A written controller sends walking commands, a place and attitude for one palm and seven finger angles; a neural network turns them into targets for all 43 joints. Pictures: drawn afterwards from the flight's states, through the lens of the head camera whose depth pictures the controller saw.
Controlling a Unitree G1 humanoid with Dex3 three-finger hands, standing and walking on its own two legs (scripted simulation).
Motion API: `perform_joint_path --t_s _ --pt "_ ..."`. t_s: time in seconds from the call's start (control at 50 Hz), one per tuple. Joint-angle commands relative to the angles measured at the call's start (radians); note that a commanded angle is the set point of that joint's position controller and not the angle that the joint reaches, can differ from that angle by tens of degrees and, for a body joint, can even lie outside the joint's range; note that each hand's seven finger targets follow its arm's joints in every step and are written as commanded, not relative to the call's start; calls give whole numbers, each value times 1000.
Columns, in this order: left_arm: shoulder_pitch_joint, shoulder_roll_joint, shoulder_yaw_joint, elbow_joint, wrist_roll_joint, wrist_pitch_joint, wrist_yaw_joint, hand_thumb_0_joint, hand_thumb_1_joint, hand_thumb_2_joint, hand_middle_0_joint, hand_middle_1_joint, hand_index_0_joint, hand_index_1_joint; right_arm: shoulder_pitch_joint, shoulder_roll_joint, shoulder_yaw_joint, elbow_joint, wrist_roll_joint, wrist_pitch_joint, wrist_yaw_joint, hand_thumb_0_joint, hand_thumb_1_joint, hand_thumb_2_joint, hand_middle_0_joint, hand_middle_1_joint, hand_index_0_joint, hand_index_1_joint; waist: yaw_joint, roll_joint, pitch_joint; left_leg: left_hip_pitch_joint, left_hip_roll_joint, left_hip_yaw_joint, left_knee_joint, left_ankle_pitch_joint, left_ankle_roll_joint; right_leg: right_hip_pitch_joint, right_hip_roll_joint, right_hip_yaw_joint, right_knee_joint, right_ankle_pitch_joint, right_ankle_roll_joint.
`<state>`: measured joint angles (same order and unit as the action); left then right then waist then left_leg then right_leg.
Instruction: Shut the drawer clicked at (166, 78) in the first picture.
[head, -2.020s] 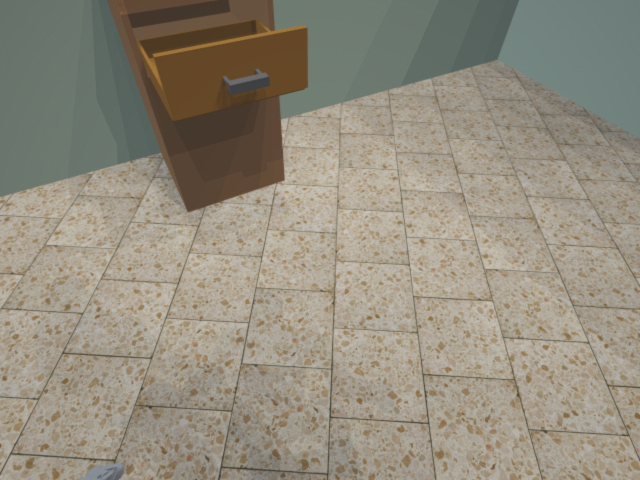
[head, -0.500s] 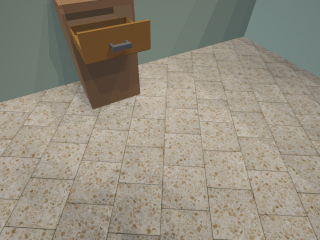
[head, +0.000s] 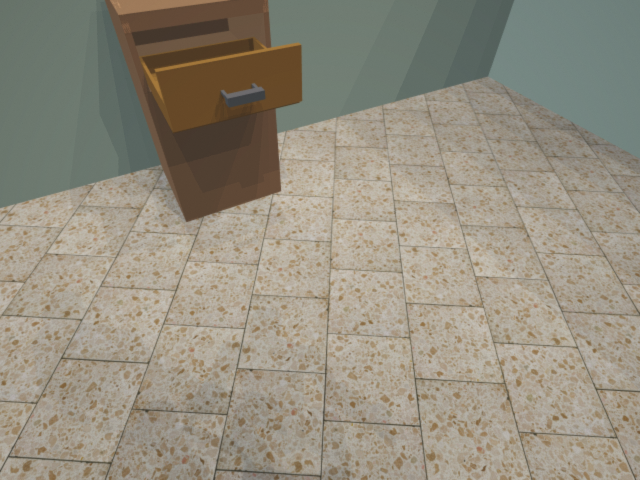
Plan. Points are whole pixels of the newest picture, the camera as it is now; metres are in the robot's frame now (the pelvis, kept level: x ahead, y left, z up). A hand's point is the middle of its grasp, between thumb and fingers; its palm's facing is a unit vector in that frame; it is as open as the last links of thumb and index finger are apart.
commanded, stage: walk to a spot facing it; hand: left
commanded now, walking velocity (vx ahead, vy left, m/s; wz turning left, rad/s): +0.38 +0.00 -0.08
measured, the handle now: (242, 93) +1.11 +0.30 -0.07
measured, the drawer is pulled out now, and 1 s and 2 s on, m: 0.30 0.30 0.30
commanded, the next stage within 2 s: turn to face it in 1.32 s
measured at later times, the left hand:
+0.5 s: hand (213, 454) +0.20 +0.18 -0.18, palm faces -0.08 -0.98 -0.18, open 7.3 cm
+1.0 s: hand (245, 386) +0.31 +0.15 -0.20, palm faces +0.11 -0.98 -0.14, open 7.3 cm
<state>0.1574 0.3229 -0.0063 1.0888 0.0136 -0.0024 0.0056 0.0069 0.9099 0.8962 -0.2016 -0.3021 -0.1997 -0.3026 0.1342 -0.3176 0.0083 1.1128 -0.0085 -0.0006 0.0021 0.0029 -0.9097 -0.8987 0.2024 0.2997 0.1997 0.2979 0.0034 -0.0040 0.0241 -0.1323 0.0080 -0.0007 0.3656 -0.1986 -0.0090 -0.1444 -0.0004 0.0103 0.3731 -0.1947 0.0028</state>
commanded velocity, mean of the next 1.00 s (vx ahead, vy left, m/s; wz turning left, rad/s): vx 0.38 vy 0.00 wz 0.01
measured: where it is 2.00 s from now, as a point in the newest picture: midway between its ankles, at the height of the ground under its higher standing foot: (337, 355)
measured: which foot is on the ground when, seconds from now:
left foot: down 0.00-0.58, up 0.60-1.00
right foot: down 0.00-0.26, up 0.28-0.56, down 0.58-1.00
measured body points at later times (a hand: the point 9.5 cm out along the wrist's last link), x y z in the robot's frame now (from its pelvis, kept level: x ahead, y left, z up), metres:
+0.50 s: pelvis +0.13 +0.00 -0.01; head +0.17 -0.01 +0.44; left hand +0.20 +0.23 -0.17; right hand -0.03 -0.18 -0.15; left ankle +0.00 +0.12 -0.75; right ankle +0.21 -0.12 -0.71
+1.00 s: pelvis +0.34 -0.03 -0.01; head +0.34 +0.00 +0.44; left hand +0.30 +0.20 -0.18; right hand +0.46 -0.26 -0.13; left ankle +0.43 +0.08 -0.73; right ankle +0.28 -0.14 -0.75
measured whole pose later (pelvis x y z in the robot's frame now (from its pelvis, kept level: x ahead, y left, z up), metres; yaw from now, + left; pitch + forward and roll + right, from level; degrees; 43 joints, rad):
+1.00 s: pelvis +0.34 -0.03 -0.01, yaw +1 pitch -2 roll -3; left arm 0.37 0.19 0.05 1.09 0.03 -0.06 0.00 0.00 0.93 0.90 -0.20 -0.30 -0.20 -0.30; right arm 0.15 -0.17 -0.06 0.97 -0.02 -0.02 0.04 0.00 -0.92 -0.90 0.19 0.30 0.19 0.30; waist 0.04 -0.02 0.01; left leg -0.45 0.12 0.12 0.69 -0.24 0.01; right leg -0.05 -0.01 -0.22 0.42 -0.33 -0.01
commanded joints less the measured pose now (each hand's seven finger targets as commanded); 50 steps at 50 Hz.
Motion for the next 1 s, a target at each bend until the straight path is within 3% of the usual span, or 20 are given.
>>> perform_joint_path --t_s 0.0,0.18,0.2,0.22,0.24,0.26,0.3,0.34,0.44,0.5,0.52,0.54,0.56,0.58,0.62,0.68,0.76,0.92,0.96,0.98 --pt "82 100 25 -30 8 9 -5 0 900 900 -200 -300 -200 -300 60 -82 -20 -28 -16 0 -4 0 -900 -900 200 300 200 300 6 -32 61 -107 72 -56 -17 -346 30 -103 -95 136 -89 -394 -36" --pt "195 58 64 -41 6 -21 -8 0 900 900 -200 -300 -200 -300 200 -6 -38 -50 -10 -43 -7 0 -900 -900 200 300 200 300 -16 -75 111 -162 51 18 189 -271 49 -131 -144 217 -2 -335 -130" --pt "177 41 64 -45 5 -24 -8 0 900 900 -200 -300 -200 -300 251 1 -39 -36 -8 -50 -10 0 -900 -900 200 300 200 300 -42 -12 123 -98 70 -17 130 -241 61 -189 -113 170 77 -276 -118" --pt "145 -1 61 -60 5 -27 -11 0 900 900 -200 -300 -200 -300 344 -20 -45 -3 -12 -62 -15 0 -900 -900 200 300 200 300 -81 133 107 43 158 -152 11 -163 105 -302 -27 55 283 -177 -80" --pt "74 -56 51 -93 4 -37 -11 0 900 900 -200 -300 -200 -300 483 -72 -64 43 -20 -73 -27 0 -900 -900 200 300 200 300 -128 336 113 202 314 -388 -110 20 181 -500 47 -98 570 -212 -37" --pt "-2 -32 51 -128 8 -52 -4 0 900 900 -200 -300 -200 -300 559 -50 -56 70 -20 -77 -38 0 -900 -900 200 300 200 300 -146 290 140 308 388 -476 -111 288 243 -661 12 -38 703 -353 -39" --pt "-29 -57 59 -127 7 -52 -15 0 900 900 -200 -300 -200 -300 509 -1 -44 52 -18 -84 -46 0 -900 -900 200 300 200 300 -103 91 169 254 387 -359 -89 417 260 -673 -76 -4 774 -312 -39" --pt "-26 -94 58 -128 8 -37 -30 0 900 900 -200 -300 -200 -300 459 14 -44 41 -17 -94 -49 0 -900 -900 200 300 200 300 -66 111 162 195 332 -248 -137 306 226 -626 -98 -30 725 -238 -28" --pt "-88 -140 52 -157 1 -32 -47 0 900 900 -200 -300 -200 -300 447 39 -44 57 -18 -97 -48 0 -900 -900 200 300 200 300 -48 151 145 88 235 -32 -169 335 161 -382 -60 -149 359 -75 -34" --pt "65 -109 68 -113 5 -36 -39 0 900 900 -200 -300 -200 -300 408 6 -57 64 -9 -90 -45 0 -900 -900 200 300 200 300 37 111 44 73 232 30 11 593 137 -115 1 -177 264 -7 -68" --pt "196 -76 79 -73 11 -44 -33 0 900 900 -200 -300 -200 -300 394 4 -60 62 -5 -87 -42 0 -900 -900 200 300 200 300 97 81 -22 31 202 63 183 595 106 63 15 -179 202 44 -75" --pt "344 2 99 -34 19 -61 -21 0 900 900 -200 -300 -200 -300 401 31 -59 53 1 -86 -31 0 -900 -900 200 300 200 300 156 -20 -112 -144 158 80 441 403 67 309 -89 -62 164 19 -113" --pt "440 115 127 -18 18 -67 -1 0 900 900 -200 -300 -200 -300 447 109 -47 19 15 -90 -22 0 -900 -900 200 300 200 300 162 -233 -249 -388 25 114 801 -225 32 488 -406 393 44 -59 -226" --pt "424 147 132 -14 -2 -57 2 0 900 900 -200 -300 -200 -300 361 115 -53 -15 13 -81 -24 0 -900 -900 200 300 200 300 153 -184 -199 -465 39 22 1003 -372 57 369 -500 555 -96 -205 -274" --pt "221 57 100 -62 1 -55 7 0 900 900 -200 -300 -200 -300 256 118 -64 -43 -4 -66 -11 0 -900 -900 200 300 200 300 78 -109 27 -515 131 -17 1047 -208 57 13 -439 428 -173 -412 -227" --pt "97 -28 73 -89 15 -64 16 0 900 900 -200 -300 -200 -300 342 160 -62 -16 -21 -26 -4 0 -900 -900 200 300 200 300 -33 -60 38 -379 167 6 885 -146 26 -213 -349 141 -192 -267 -161" --pt "110 -29 74 -74 16 -71 11 0 900 900 -200 -300 -200 -300 286 163 -70 -65 -19 -10 13 0 -900 -900 200 300 200 300 -53 -98 77 -348 167 57 678 -45 -2 -276 -292 24 -245 -237 -149" --pt "242 -2 76 -45 16 -74 3 0 900 900 -200 -300 -200 -300 19 116 -70 -183 -14 -38 36 0 -900 -900 200 300 200 300 22 -70 119 -346 117 119 342 -43 18 -43 -304 8 -195 -111 -154" --pt "248 3 78 -40 16 -71 5 0 900 900 -200 -300 -200 -300 58 102 -73 -180 -15 -45 32 0 -900 -900 200 300 200 300 -7 -27 98 -216 92 141 256 -57 32 -45 -294 -27 -102 -8 -141" --pt "231 1 78 -43 12 -69 4 0 900 900 -200 -300 -200 -300 163 80 -77 -147 -19 -53 26 0 -900 -900 200 300 200 300 -60 13 55 -48 61 159 184 -44 43 -92 -247 -91 42 80 -118"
